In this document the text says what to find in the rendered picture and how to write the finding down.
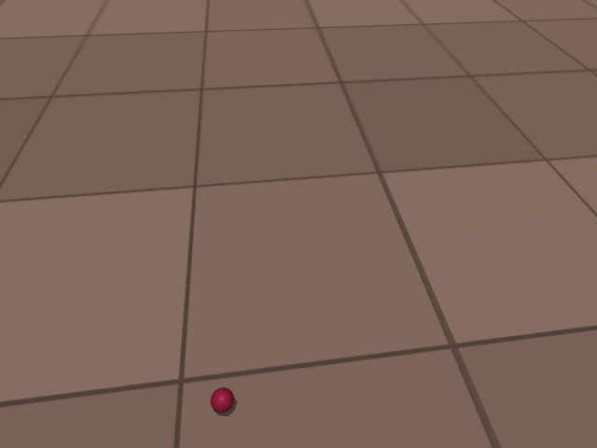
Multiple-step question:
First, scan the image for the ball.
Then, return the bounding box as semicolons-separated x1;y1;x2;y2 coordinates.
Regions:
211;387;234;413

